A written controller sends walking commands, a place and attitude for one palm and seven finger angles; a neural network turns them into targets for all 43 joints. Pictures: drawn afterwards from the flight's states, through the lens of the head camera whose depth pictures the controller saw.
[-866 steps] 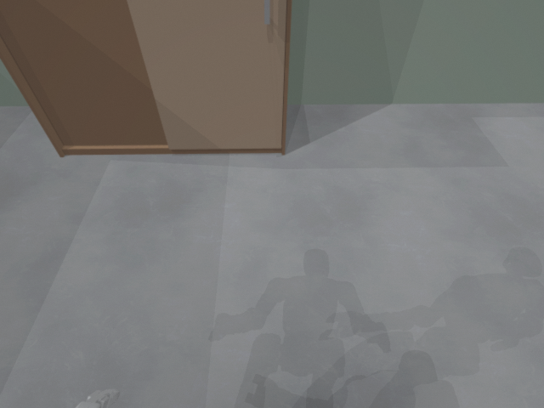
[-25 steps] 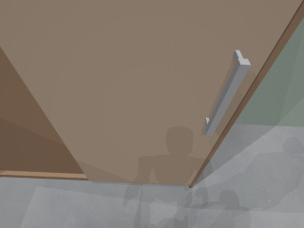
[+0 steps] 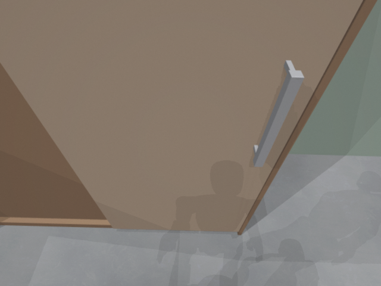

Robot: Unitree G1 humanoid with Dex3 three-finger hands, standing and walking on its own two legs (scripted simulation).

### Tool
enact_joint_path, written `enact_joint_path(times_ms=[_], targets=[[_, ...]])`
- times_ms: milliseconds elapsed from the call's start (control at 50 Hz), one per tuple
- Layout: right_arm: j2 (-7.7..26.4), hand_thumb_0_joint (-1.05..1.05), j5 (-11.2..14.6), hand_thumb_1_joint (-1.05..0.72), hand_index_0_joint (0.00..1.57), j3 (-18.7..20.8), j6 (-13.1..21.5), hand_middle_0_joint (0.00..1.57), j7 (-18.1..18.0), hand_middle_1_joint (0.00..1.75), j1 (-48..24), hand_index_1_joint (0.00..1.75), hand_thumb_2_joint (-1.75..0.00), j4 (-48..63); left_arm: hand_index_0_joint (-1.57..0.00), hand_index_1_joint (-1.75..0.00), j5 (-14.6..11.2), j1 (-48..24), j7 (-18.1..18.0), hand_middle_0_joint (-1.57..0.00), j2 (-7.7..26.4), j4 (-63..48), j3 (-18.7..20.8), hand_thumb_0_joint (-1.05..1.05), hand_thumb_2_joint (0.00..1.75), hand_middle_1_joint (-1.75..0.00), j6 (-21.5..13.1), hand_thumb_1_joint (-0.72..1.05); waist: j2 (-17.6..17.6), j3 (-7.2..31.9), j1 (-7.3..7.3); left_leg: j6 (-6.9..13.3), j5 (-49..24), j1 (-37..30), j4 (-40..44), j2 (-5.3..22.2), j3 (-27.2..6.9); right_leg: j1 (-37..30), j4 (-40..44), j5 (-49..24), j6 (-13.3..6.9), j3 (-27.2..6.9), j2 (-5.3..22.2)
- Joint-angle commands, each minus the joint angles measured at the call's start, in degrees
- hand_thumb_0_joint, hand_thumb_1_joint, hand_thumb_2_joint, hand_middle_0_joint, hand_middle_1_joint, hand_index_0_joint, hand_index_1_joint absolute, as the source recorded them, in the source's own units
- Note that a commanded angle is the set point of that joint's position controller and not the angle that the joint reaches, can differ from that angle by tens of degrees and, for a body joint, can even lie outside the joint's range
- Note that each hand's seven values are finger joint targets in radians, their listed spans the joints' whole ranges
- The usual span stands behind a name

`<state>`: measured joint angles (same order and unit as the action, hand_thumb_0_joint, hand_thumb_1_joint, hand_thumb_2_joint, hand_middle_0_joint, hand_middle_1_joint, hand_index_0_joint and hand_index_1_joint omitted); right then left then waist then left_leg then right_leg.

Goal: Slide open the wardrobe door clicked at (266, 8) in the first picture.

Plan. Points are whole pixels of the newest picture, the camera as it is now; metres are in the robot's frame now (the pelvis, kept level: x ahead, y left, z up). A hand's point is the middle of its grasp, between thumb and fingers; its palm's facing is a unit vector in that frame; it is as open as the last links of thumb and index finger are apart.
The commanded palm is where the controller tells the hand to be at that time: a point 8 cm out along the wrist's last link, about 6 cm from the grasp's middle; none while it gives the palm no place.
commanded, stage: look again from close up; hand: right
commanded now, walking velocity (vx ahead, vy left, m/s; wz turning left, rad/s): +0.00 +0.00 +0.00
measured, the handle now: (271, 121) +0.45 -0.15 +0.10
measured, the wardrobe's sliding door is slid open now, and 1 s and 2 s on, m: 0.00 0.00 0.00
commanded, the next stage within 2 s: raise the hand with hooked fingers in 0.52 s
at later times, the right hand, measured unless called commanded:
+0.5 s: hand out of the picture +0.02 -0.20 -0.17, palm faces +0.01 +0.97 -0.22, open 7.4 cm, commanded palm none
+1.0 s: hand out of the picture +0.15 -0.20 -0.04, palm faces -0.06 +1.00 +0.00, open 8.3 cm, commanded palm +0.12 -0.27 -0.03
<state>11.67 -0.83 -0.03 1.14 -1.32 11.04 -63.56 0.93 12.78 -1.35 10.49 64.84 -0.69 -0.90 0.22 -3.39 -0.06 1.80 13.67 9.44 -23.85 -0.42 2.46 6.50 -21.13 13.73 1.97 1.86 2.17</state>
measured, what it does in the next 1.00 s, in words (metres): lowers itself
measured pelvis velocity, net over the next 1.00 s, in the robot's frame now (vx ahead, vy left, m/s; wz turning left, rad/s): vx -0.03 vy -0.01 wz -0.02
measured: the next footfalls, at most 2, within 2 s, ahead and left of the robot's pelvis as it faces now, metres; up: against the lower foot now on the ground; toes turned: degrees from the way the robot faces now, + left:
none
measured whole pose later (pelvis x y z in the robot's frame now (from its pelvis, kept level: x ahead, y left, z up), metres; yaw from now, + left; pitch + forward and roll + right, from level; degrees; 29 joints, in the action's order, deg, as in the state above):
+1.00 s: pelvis -0.03 -0.01 -0.05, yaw -1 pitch +8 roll -1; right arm 11.5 14.3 9.2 29.0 23.1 24.9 -11.4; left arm -1.3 8.1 -0.3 14.6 30.5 2.7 -15.2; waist 2.7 5.6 -0.1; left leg 0.7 24.7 35.7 -52.6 2.0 2.2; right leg 33.6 -51.3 25.5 0.6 1.6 0.9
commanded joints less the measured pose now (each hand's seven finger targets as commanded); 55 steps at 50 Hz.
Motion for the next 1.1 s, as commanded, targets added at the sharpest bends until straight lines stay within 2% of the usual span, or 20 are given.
enact_joint_path(times_ms=[0,580,600,620,640,660,680,700,720,740,760,800,840,860,880,900,920,980,1020,1080], targets=[[8.01,0.0,0.18,-0.9,0.2,1.62,0.94,0.2,-0.24,0.3,1.44,0.3,-0.9,2.4,-0.2,-0.3,0.05,2.68,-0.44,-0.2,6.9,-1.71,1.29,0.0,0.9,-0.3,-0.93,0.9,-0.4,1.4,-0.33,0.73,-10.81,-0.65,4.08,6.97,-6.44,1.55,2.75,-8.84,-2.19,-3.06,4.22],[7.62,0.0,0.04,-0.9,0.2,1.55,1.06,0.2,-0.27,0.3,2.17,0.3,-0.9,1.71,-0.2,-0.3,-0.09,2.4,-0.45,-0.2,6.94,-1.32,1.48,0.0,0.9,-0.3,-1.19,0.9,0.15,1.73,-0.42,0.29,-11.66,-1.22,3.91,7.29,-5.66,1.71,2.91,-10.4,-2.49,-3.71,4.24],[5.85,0.0,-0.01,-0.9,0.2,1.04,1.73,0.2,-2.76,0.3,10.41,0.3,-0.9,-0.78,-0.2,-0.3,-0.99,-1.95,0.18,-0.2,7.05,-5.0,1.94,0.0,0.9,-0.3,-1.49,0.9,-1.14,5.54,-2.4,-1.62,-32.95,-2.37,2.49,11.29,-9.06,3.49,-10.51,-9.38,-1.22,-0.12,4.54],[22.71,0.0,11.39,-0.88,0.2,13.89,14.84,0.2,-1.99,0.32,-34.69,0.32,-0.89,86.38,-0.2,-0.3,-3.44,0.06,-2.43,-0.2,14.54,-24.36,2.84,0.0,0.9,-0.3,-9.69,0.9,-10.15,31.51,3.77,0.07,-28.08,-9.52,-1.94,4.85,-4.56,-8.22,-2.27,-16.45,-3.0,-1.26,-3.22],[17.85,0.0,6.84,-0.85,0.2,13.03,11.85,0.2,-3.17,0.33,-3.93,0.33,-0.88,70.28,-0.2,-0.3,-2.34,-4.16,-4.54,-0.2,9.94,-22.54,1.78,0.0,0.9,-0.3,-14.38,0.9,-18.61,27.63,-2.41,1.46,-18.39,-7.76,-3.75,2.21,-2.42,-9.71,-1.93,-24.33,-3.85,1.42,-1.93],[13.18,0.0,8.96,-0.83,0.21,10.25,9.38,0.21,-5.57,0.34,-1.74,0.34,-0.87,65.22,-0.2,-0.3,-3.01,-3.74,-4.48,-0.2,11.27,-19.49,2.17,0.0,0.9,-0.3,-15.44,0.9,-17.68,21.48,-0.93,0.98,-11.12,-4.06,-3.2,2.45,0.34,-4.0,-3.44,-18.91,-1.69,-0.03,-1.1],[-1.87,0.0,9.67,-0.81,0.21,1.02,4.64,0.21,-4.42,0.36,12.66,0.36,-0.86,56.52,-0.2,-0.3,-3.97,-1.8,-3.68,-0.2,7.51,-19.62,1.81,0.0,0.9,-0.3,-15.42,0.9,-8.59,13.73,0.96,-0.09,-9.97,0.59,-2.35,1.57,1.55,-0.72,-2.71,-17.04,-2.38,-0.76,-0.36],[0.39,0.0,11.46,-0.78,0.21,3.3,6.63,0.21,-3.19,0.37,1.16,0.37,-0.85,66.14,-0.2,-0.3,-3.79,-4.0,-3.26,-0.2,10.24,-24.37,2.4,0.0,0.9,-0.3,-16.37,0.9,-3.41,4.25,2.34,-0.86,-8.35,4.87,-2.36,1.86,2.5,4.31,-3.41,-12.88,-2.44,-2.68,-0.64],[3.31,0.0,11.51,-0.76,0.21,7.02,9.69,0.21,-1.73,0.39,2.48,0.39,-0.84,64.16,-0.2,-0.3,-2.86,-2.93,-3.39,-0.2,11.18,-25.53,4.06,0.0,0.9,-0.3,-17.24,0.9,4.55,4.26,2.91,-1.41,-4.06,8.93,-2.76,1.41,3.33,6.73,-5.65,-8.54,-2.83,-2.43,-0.97],[1.99,0.0,11.52,-0.74,0.21,7.61,12.79,0.21,0.14,0.4,7.6,0.4,-0.83,57.92,-0.2,-0.3,-2.41,-3.54,-3.27,-0.2,11.12,-26.77,4.5,0.0,0.9,-0.3,-17.76,0.9,10.15,-0.32,2.07,-1.81,0.65,13.67,-3.82,0.81,3.81,12.07,-7.53,-4.03,-2.84,-2.57,-1.33],[0.9,0.0,11.92,-0.71,0.21,8.83,15.76,0.21,2.53,0.42,15.43,0.42,-0.82,52.83,-0.2,-0.3,-2.39,-3.94,-2.66,-0.2,10.98,-28.49,4.84,0.0,0.9,-0.3,-17.93,0.9,11.0,-1.57,-0.04,-1.39,2.23,15.11,-5.61,0.84,3.71,15.39,-9.56,-2.5,-2.63,-2.42,-1.94],[-2.3,0.0,13.79,-0.67,0.22,8.32,22.87,0.22,9.27,0.45,25.4,0.45,-0.8,48.94,-0.2,-0.3,-1.79,-4.95,-0.94,-0.2,10.21,-31.89,5.3,0.0,0.9,-0.3,-18.06,0.9,14.52,0.95,-2.72,-1.23,3.4,18.36,-11.58,0.53,3.39,22.13,-14.67,-0.18,-1.68,-1.21,-2.95],[-0.9,0.0,15.24,-0.62,0.22,9.13,29.67,0.22,16.69,0.48,28.42,0.48,-0.78,50.46,-0.2,-0.3,-1.69,-6.2,0.7,-0.2,10.65,-35.5,5.95,0.0,0.9,-0.3,-18.08,0.9,12.22,5.76,-3.49,-0.71,-1.28,18.22,-16.75,0.84,2.23,25.85,-19.62,-0.84,-1.23,0.03,-3.86],[2.48,0.0,15.45,-0.6,0.22,12.85,31.59,0.22,20.28,0.5,29.54,0.5,-0.77,48.42,-0.2,-0.3,-1.9,-5.85,1.52,-0.2,11.51,-36.84,6.52,0.0,0.9,-0.3,-17.58,0.9,7.66,7.31,-4.14,0.04,-4.19,17.53,-18.86,1.2,1.08,26.06,-21.67,-2.12,-0.97,0.32,-4.25],[4.94,0.0,15.53,-0.57,0.22,12.72,33.13,0.22,24.2,0.51,25.82,0.51,-0.76,51.97,-0.2,-0.3,-1.98,-6.71,1.84,-0.2,12.12,-39.05,6.19,0.0,0.9,-0.3,-17.49,0.9,5.34,9.66,-3.17,0.12,-5.43,18.0,-20.39,1.74,0.26,27.02,-23.6,-2.1,-1.24,0.55,-4.56],[9.21,0.0,15.91,-0.55,0.22,16.92,32.85,0.22,25.7,0.53,24.01,0.53,-0.75,53.92,-0.2,-0.3,-2.44,-7.09,1.46,-0.2,11.87,-40.47,6.38,0.0,0.9,-0.3,-17.19,0.9,5.11,12.55,-3.83,-0.17,-5.0,17.95,-21.29,2.09,-1.09,28.85,-25.11,-1.73,-1.65,1.12,-4.64],[10.11,0.0,16.84,-0.53,0.23,18.16,32.01,0.23,26.49,0.54,21.87,0.54,-0.74,58.06,-0.2,-0.3,-2.66,-7.37,1.02,-0.2,11.75,-42.48,6.15,0.0,0.9,-0.3,-16.67,0.9,3.76,15.55,-4.15,-0.41,-3.35,17.53,-21.82,2.09,-1.6,29.7,-25.67,-0.97,-2.12,1.52,-4.85],[11.23,0.0,20.55,-0.46,0.23,20.27,30.67,0.23,24.36,0.58,9.6,0.58,-0.71,72.93,-0.2,-0.3,-2.68,-6.63,-0.34,-0.2,10.7,-45.17,5.51,0.0,0.9,-0.3,-16.2,0.9,-5.23,20.06,-2.92,-0.76,3.22,20.31,-22.58,1.24,-2.46,27.72,-27.14,1.48,-2.61,0.61,-4.32],[10.21,0.0,21.22,-0.41,0.24,19.66,31.69,0.24,21.29,0.62,7.27,0.62,-0.69,81.57,-0.2,-0.3,-2.49,-4.09,-0.97,-0.2,9.4,-44.31,4.89,0.0,0.9,-0.3,-16.46,0.9,-9.8,22.17,-1.49,-0.48,0.43,20.83,-23.29,0.57,-1.78,24.09,-28.12,-0.84,-2.95,-0.86,-3.38],[8.85,0.0,18.48,-0.34,0.24,13.83,32.97,0.24,19.41,0.66,0.63,0.66,-0.66,86.65,-0.2,-0.3,-2.03,-1.8,-2.04,-0.2,10.13,-41.52,3.97,0.0,0.9,-0.3,-17.05,0.9,-8.56,19.5,2.62,-0.28,0.8,25.94,-24.05,-0.24,-1.04,23.5,-29.6,-0.45,-3.52,-2.99,-1.97]])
